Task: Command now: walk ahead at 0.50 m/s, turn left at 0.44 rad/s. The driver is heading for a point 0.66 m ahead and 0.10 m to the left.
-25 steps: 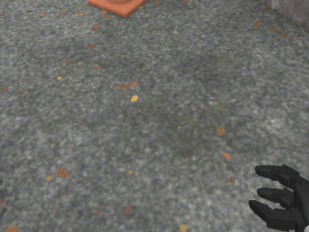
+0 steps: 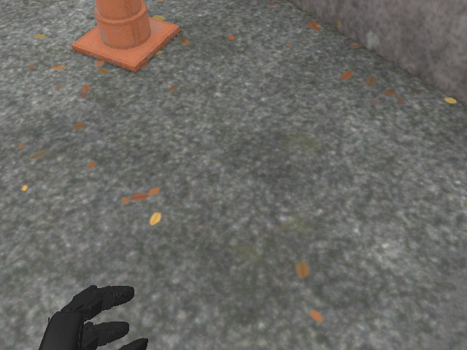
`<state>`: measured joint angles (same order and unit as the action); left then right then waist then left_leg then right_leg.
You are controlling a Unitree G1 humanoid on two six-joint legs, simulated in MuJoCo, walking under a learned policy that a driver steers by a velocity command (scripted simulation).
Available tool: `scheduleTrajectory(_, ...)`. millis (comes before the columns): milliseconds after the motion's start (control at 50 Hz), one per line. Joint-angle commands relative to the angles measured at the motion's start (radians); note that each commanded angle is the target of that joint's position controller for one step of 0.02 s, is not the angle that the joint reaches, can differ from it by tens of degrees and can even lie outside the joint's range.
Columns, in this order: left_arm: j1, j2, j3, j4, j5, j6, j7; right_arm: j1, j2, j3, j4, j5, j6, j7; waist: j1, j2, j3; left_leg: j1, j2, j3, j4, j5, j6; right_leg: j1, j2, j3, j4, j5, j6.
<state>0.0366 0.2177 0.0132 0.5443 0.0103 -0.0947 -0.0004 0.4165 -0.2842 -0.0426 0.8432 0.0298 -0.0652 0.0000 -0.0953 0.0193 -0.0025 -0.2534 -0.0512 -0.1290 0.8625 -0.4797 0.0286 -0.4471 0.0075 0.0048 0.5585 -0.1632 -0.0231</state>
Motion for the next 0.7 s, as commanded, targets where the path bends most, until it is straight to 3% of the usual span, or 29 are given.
scheduleTrajectory(20,0.305,0.139,0.068,0.008,-0.009,0.005,0.01,-0.075,-0.133,-0.031,-0.125,0.011,-0.017,-0.003,0.183,-0.164,-0.144,-0.6,0.087,-0.003,0.448,0.053,-0.008,0.619,-0.392,0.511,-0.249,-0.181,-0.21)
scheduleTrajectory(40,0.253,0.117,0.059,0.011,-0.006,0.003,0.004,-0.108,-0.111,-0.031,-0.132,0.002,-0.007,-0.003,0.152,-0.097,-0.087,-0.562,0.116,0.01,0.435,0.118,-0.015,0.503,-0.344,0.412,-0.281,-0.098,-0.192)
scheduleTrajectory(60,0.213,0.099,0.055,0.02,-0.004,-0.001,0.0,-0.125,-0.097,-0.035,-0.143,-0.008,0.002,-0.002,0.124,-0.101,-0.039,-0.537,0.137,0.004,0.396,0.158,-0.021,0.416,-0.312,0.34,-0.315,-0.04,-0.184)
scheduleTrajectory(80,0.189,0.096,0.056,0.03,0.002,-0.005,-0.002,-0.122,-0.076,-0.034,-0.149,-0.005,0.013,0.002,0.099,-0.119,-0.009,-0.493,0.153,0.005,0.375,0.18,-0.026,0.345,-0.29,0.271,-0.35,0.002,-0.171)
scheduleTrajectory(120,0.184,0.099,0.064,0.06,0.005,-0.021,-0.002,-0.134,-0.049,-0.032,-0.152,-0.009,0.032,0.006,0.087,-0.122,0.01,-0.463,0.16,0.017,0.342,0.228,-0.042,0.294,-0.277,0.169,-0.393,0.098,-0.172)
scheduleTrajectory(200,0.215,0.146,0.084,0.113,0.013,-0.026,0.013,-0.235,-0.029,-0.023,-0.178,-0.013,0.039,0.023,0.103,-0.086,0.025,-0.482,0.164,0.024,0.134,0.393,-0.052,0.323,-0.267,0.018,-0.402,0.209,-0.163)
scheduleTrajectory(220,0.219,0.161,0.089,0.121,0.01,-0.025,0.016,-0.268,-0.022,-0.019,-0.185,-0.013,0.038,0.031,0.112,-0.084,0.03,-0.46,0.163,0.039,0.067,0.438,-0.047,0.321,-0.262,-0.015,-0.402,0.211,-0.154)
scheduleTrajectory(240,0.222,0.183,0.096,0.129,-0.01,-0.019,0.019,-0.31,-0.018,-0.016,-0.205,-0.016,0.033,0.033,0.122,-0.067,0.044,-0.448,0.156,0.051,0.011,0.467,-0.04,0.321,-0.269,-0.034,-0.41,0.219,-0.146)
scheduleTrajectory(260,0.231,0.198,0.101,0.138,-0.016,-0.016,0.021,-0.346,-0.02,-0.015,-0.218,-0.015,0.03,0.038,0.133,-0.064,0.051,-0.435,0.155,0.066,-0.039,0.486,-0.033,0.332,-0.274,-0.055,-0.41,0.209,-0.138)
scheduleTrajectory(300,0.255,0.215,0.107,0.16,-0.025,-0.008,0.02,-0.394,-0.032,-0.018,-0.24,-0.009,0.034,0.046,0.15,-0.069,0.062,-0.425,0.15,0.093,-0.109,0.476,-0.016,0.378,-0.284,-0.087,-0.408,0.177,-0.126)
scheduleTrajectory(320,0.269,0.22,0.107,0.168,-0.018,-0.004,0.017,-0.413,-0.037,-0.018,-0.248,-0.006,0.038,0.054,0.155,-0.08,0.064,-0.42,0.146,0.109,-0.13,0.44,-0.004,0.405,-0.293,-0.1,-0.392,0.162,-0.123)
scheduleTrajectory(340,0.28,0.228,0.111,0.178,-0.024,0.0,0.015,-0.433,-0.044,-0.02,-0.262,-0.005,0.042,0.06,0.159,-0.079,0.072,-0.417,0.142,0.121,-0.149,0.4,0.01,0.43,-0.303,-0.11,-0.378,0.168,-0.117)
scheduleTrajectory(380,0.298,0.261,0.123,0.191,-0.038,0.014,0.017,-0.456,-0.058,-0.028,-0.292,-0.008,0.037,0.067,0.145,-0.085,0.061,-0.353,0.105,0.164,-0.197,0.308,0.055,0.468,-0.315,-0.141,-0.304,0.349,-0.097)
scheduleTrajectory(400,0.293,0.278,0.128,0.193,-0.041,0.021,0.019,-0.415,-0.077,-0.04,-0.29,-0.011,0.038,0.067,0.112,-0.104,0.025,-0.272,0.065,0.201,-0.212,0.262,0.079,0.479,-0.309,-0.167,-0.217,0.528,-0.084)
scheduleTrajectory(420,0.263,0.282,0.126,0.187,-0.047,0.032,0.02,-0.273,-0.11,-0.063,-0.248,-0.01,0.044,0.063,0.034,-0.102,-0.039,-0.097,0.009,0.247,-0.263,0.266,0.103,0.448,-0.273,-0.216,-0.041,0.669,-0.061)
scheduleTrajectory(440,0.289,0.245,0.111,0.186,-0.043,0.032,0.028,-0.087,-0.179,-0.101,-0.196,-0.005,0.045,0.046,-0.042,-0.074,-0.134,0.191,-0.027,0.221,-0.284,0.338,0.136,0.31,-0.233,-0.236,0.201,0.667,-0.024)
scheduleTrajectory(460,0.336,0.132,0.071,0.151,0.004,0.024,0.026,-0.007,-0.278,-0.12,-0.179,-0.004,0.045,0.022,-0.015,0.179,-0.201,0.51,0.226,-0.199,-0.339,0.338,0.236,-0.078,-0.135,-0.229,0.583,-0.043,0.037)
scheduleTrajectory(480,0.386,0.109,0.047,0.133,-0.007,-0.008,0.014,-0.008,-0.291,-0.105,-0.213,-0.01,0.027,0.026,0.014,0.253,-0.404,0.657,0.427,-0.707,-0.535,0.18,0.396,-0.289,0.0,-0.01,0.821,-0.449,0.057)
scheduleTrajectory(500,0.281,0.206,0.074,0.133,-0.054,-0.022,0.006,-0.01,-0.198,-0.081,-0.2,-0.022,0.015,0.033,-0.033,0.09,-0.323,0.601,0.407,-0.581,-0.559,0.205,0.33,-0.38,-0.056,0.069,0.867,-0.365,0.041)
scheduleTrajectory(520,0.233,0.201,0.071,0.122,-0.063,-0.026,0.008,-0.056,-0.163,-0.07,-0.192,-0.021,0.005,0.032,-0.013,0.084,-0.207,0.463,0.377,-0.409,-0.54,0.292,0.288,-0.396,-0.099,0.053,0.824,-0.286,0.02)
scheduleTrajectory(540,0.213,0.187,0.068,0.132,-0.041,-0.025,0.019,-0.135,-0.133,-0.058,-0.195,-0.018,-0.001,0.034,0.035,0.009,-0.139,0.302,0.334,-0.297,-0.542,0.364,0.243,-0.332,-0.149,0.055,0.745,-0.199,0.014)
scheduleTrajectory(560,0.216,0.189,0.071,0.139,-0.027,-0.013,0.017,-0.18,-0.098,-0.047,-0.193,-0.023,-0.006,0.035,0.072,0.031,-0.096,0.198,0.303,-0.227,-0.575,0.421,0.228,-0.277,-0.173,0.069,0.694,-0.147,0.011)
scheduleTrajectory(580,0.253,0.182,0.072,0.151,-0.031,0.003,0.01,-0.202,-0.084,-0.043,-0.192,-0.032,-0.013,0.035,0.101,0.056,-0.086,0.135,0.282,-0.177,-0.61,0.441,0.214,-0.221,-0.187,0.08,0.673,-0.1,0.008)
scheduleTrajectory(620,0.29,0.155,0.068,0.175,-0.035,0.029,0.005,-0.206,-0.089,-0.046,-0.171,-0.035,-0.035,0.034,0.123,0.047,-0.072,0.095,0.269,-0.091,-0.655,0.543,0.207,-0.198,-0.178,0.081,0.639,-0.04,0.015)
scheduleTrajectory(700,0.205,0.134,0.069,0.163,-0.035,0.036,0.01,-0.162,-0.089,-0.047,-0.124,-0.044,-0.047,0.013,0.093,0.032,-0.007,0.12,0.238,0.073,-0.683,0.691,0.151,-0.292,-0.127,0.124,0.473,0.134,0.033)
